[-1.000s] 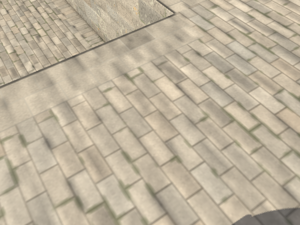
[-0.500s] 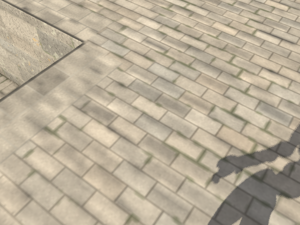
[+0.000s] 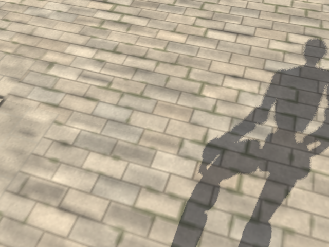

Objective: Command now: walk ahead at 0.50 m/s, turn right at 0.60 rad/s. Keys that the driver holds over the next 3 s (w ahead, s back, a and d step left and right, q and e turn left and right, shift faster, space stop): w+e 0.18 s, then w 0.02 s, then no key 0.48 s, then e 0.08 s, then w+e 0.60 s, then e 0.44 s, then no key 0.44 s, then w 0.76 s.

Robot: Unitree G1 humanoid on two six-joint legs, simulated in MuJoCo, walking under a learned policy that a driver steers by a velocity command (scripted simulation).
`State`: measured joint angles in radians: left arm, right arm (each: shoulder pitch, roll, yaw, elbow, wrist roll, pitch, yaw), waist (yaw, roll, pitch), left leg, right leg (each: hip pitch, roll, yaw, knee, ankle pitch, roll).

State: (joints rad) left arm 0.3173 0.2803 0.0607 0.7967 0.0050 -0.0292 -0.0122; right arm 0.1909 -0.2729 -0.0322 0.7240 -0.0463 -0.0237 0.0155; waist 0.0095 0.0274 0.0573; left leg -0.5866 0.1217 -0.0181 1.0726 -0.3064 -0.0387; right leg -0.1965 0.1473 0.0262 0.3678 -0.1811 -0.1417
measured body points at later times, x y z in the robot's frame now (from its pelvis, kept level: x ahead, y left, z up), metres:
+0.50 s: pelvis +0.25 +0.04 +0.00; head +0.29 +0.05 +0.45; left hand +0.38 +0.30 -0.14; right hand +0.32 -0.23 -0.11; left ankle +0.33 +0.12 -0.74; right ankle +0.17 -0.07 -0.66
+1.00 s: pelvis +0.31 +0.02 +0.00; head +0.31 +0.02 +0.45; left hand +0.50 +0.25 -0.12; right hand +0.27 -0.26 -0.12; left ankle +0.32 +0.12 -0.74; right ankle +0.27 -0.09 -0.71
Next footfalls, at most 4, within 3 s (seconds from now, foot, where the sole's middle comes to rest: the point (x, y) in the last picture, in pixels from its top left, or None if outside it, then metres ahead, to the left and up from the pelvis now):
0.30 left None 0.37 0.11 -0.78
0.72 right None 0.31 -0.09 -0.78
1.34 right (236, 239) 0.49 -0.22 -0.78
1.90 left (230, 185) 0.72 -0.22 -0.78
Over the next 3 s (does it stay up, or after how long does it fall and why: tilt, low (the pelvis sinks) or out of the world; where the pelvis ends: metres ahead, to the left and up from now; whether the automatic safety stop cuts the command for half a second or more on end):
stays up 0.77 -0.39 -0.01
